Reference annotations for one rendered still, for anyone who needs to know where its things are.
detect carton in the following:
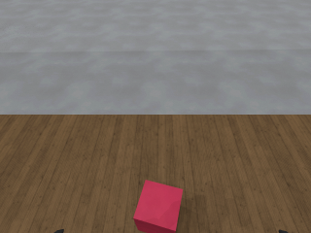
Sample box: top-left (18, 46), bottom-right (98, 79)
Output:
top-left (133, 180), bottom-right (183, 233)

